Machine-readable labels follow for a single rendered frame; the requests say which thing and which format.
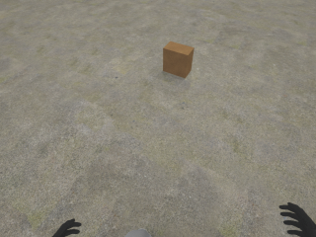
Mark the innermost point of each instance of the robot left hand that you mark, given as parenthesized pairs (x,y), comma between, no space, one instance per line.
(63,229)

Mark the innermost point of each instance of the robot right hand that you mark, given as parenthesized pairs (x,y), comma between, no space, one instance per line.
(304,222)

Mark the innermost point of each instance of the carton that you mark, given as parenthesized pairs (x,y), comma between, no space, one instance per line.
(178,59)

